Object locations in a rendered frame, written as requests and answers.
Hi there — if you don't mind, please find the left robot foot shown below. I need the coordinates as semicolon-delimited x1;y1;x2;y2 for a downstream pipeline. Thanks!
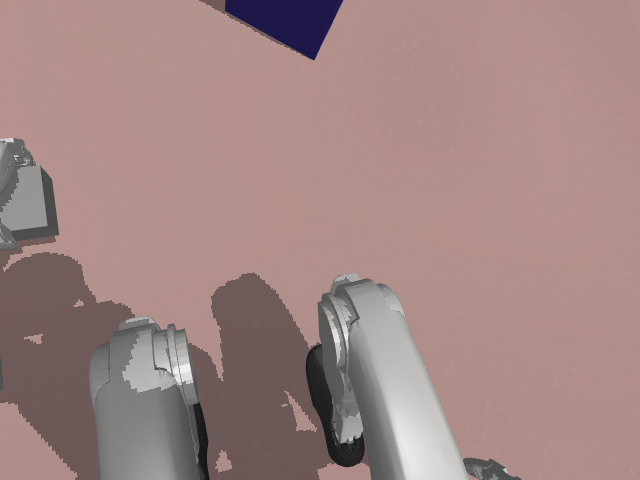
193;402;210;480

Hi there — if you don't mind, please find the right robot hand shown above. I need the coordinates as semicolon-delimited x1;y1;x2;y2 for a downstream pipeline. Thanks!
463;458;522;480

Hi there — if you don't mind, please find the left robot hand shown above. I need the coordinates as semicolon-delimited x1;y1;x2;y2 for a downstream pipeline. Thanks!
0;138;36;251

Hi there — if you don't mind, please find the right robot foot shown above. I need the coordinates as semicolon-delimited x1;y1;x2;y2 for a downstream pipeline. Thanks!
306;344;365;467

